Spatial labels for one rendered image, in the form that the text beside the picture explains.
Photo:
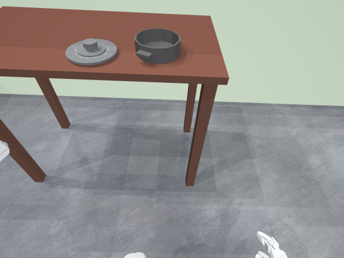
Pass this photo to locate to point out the lid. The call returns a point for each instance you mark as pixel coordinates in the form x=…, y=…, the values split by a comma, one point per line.
x=76, y=53

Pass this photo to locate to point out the pot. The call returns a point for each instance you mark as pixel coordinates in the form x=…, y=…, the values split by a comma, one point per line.
x=157, y=45

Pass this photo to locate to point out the right robot hand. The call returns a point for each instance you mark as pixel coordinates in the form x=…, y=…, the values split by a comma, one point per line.
x=271, y=246

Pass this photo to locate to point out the knob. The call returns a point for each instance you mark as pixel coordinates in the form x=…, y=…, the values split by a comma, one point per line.
x=90, y=43

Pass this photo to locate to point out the table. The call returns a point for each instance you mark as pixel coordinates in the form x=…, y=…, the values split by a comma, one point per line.
x=33, y=42

